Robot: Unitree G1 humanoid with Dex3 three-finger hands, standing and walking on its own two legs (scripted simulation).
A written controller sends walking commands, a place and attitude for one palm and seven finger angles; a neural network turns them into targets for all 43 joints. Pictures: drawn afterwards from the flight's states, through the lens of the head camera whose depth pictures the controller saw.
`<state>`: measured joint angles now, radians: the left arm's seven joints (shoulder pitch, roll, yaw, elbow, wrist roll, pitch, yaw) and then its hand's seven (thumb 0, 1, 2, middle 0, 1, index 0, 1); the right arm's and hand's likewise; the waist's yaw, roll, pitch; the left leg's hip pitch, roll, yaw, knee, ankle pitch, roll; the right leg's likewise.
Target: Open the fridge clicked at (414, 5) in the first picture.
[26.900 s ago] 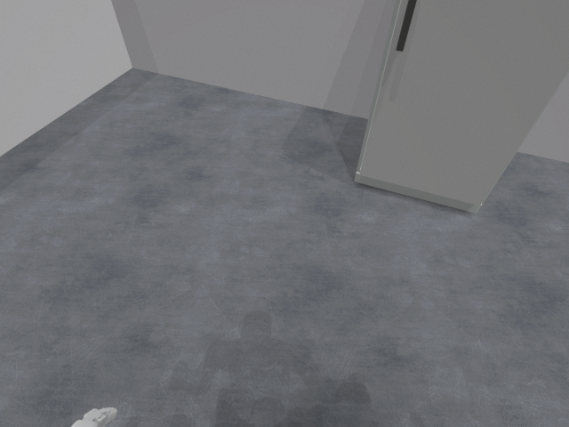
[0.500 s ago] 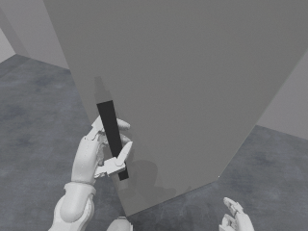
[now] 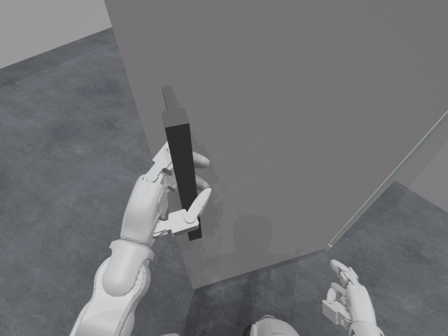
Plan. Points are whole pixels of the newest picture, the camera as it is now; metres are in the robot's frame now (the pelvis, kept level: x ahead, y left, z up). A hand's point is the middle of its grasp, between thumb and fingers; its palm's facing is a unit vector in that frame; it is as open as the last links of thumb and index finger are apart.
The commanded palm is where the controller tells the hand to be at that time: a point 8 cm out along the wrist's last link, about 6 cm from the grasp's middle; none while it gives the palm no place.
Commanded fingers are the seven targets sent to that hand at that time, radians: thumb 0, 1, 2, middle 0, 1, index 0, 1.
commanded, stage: walk backward, drawing the door open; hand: left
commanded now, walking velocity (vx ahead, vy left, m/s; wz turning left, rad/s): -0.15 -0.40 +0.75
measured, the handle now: (184, 180) +0.32 +0.06 +0.13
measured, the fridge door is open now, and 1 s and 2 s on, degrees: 61 80 76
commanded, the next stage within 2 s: stop walking and hold the door back in 0.38 s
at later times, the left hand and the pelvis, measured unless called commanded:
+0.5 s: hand (271, 323) +0.13 -0.05 +0.13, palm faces +0.12 -0.98 -0.15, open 7.0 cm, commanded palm +0.11 +0.01 +0.13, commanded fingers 0.00 0.90 0.90 -0.45 -1.40 -0.45 -1.40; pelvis -0.11 -0.20 -0.01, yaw +18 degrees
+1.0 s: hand (286, 331) +0.12 -0.06 +0.14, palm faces +0.34 -0.92 -0.20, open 6.3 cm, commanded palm +0.12 +0.01 +0.13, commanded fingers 0.00 0.90 0.90 -0.45 -1.40 -0.45 -1.40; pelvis -0.19 -0.29 +0.01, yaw +27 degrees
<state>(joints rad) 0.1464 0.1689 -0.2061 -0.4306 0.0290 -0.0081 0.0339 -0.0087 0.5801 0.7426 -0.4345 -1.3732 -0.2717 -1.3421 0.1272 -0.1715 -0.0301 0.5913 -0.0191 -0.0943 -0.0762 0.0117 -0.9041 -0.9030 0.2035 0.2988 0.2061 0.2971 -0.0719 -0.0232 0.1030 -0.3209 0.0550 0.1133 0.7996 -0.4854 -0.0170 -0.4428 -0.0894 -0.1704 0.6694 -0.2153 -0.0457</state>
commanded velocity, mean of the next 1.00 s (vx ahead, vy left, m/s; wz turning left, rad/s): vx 0.07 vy -0.07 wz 0.34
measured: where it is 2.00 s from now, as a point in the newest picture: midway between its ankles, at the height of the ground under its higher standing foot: outside the picture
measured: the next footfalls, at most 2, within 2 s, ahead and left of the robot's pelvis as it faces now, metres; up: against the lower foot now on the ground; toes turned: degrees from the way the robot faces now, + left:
left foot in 0.02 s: +0.01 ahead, +0.13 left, +0.00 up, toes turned +7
right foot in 0.22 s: +0.09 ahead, -0.26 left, +0.00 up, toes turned +5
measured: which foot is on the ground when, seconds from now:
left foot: up 0.00-0.00, down 0.02-0.22, up 0.24-0.40, down 0.42-0.60, up 0.62-0.92, down 0.94-1.00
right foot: down 0.00-0.00, up 0.02-0.20, down 0.22-0.40, up 0.42-0.60, down 0.62-0.94, up 0.96-1.00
